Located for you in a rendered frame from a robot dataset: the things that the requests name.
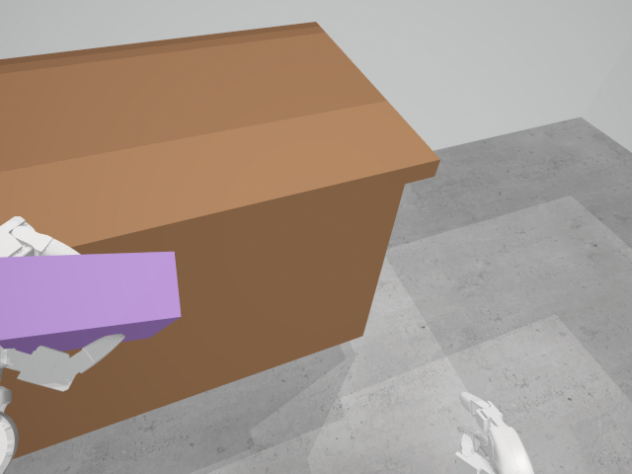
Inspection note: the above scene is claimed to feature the table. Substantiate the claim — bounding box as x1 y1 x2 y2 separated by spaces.
0 22 440 459

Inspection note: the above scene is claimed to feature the right robot hand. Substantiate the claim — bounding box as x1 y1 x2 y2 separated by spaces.
455 392 534 474

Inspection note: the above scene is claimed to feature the left robot hand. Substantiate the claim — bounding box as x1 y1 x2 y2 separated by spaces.
0 216 125 392

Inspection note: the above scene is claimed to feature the sponge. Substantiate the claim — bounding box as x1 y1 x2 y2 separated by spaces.
0 252 181 355

